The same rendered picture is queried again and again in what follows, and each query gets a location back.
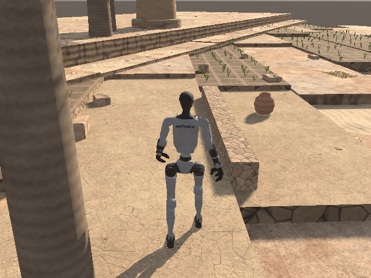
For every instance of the robot left forearm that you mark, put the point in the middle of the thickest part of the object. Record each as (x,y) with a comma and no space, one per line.
(159,149)

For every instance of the robot right shin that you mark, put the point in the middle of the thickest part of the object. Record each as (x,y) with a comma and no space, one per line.
(198,203)

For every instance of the robot left shin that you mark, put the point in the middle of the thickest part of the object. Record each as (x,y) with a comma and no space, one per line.
(170,217)

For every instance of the robot right upper arm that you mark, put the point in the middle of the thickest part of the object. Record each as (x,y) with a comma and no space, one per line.
(203,122)

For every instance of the robot right forearm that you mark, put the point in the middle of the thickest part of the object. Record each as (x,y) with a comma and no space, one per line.
(215,158)

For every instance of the left robot hand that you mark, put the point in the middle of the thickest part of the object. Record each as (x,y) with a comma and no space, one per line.
(161,160)

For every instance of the right robot hand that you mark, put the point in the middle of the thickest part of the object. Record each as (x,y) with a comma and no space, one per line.
(220,173)

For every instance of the robot shin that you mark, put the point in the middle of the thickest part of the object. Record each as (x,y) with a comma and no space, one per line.
(198,203)
(170,217)

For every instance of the robot left upper arm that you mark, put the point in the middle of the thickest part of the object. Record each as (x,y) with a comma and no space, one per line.
(168,121)

